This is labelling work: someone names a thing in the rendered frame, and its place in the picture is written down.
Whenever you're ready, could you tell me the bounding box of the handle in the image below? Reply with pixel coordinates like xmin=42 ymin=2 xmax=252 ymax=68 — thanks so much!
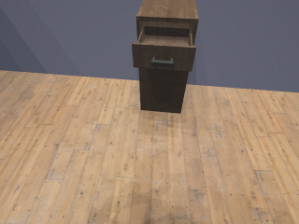
xmin=151 ymin=57 xmax=174 ymax=68

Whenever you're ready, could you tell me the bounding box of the drawer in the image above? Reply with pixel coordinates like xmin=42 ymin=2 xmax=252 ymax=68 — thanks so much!
xmin=132 ymin=25 xmax=197 ymax=72

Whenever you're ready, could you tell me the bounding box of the cabinet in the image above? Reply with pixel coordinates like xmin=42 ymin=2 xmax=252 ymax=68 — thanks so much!
xmin=136 ymin=0 xmax=199 ymax=114

